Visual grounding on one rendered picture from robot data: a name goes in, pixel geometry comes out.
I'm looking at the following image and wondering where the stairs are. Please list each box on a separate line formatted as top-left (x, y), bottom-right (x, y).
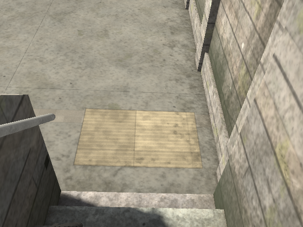
top-left (33, 191), bottom-right (227, 227)

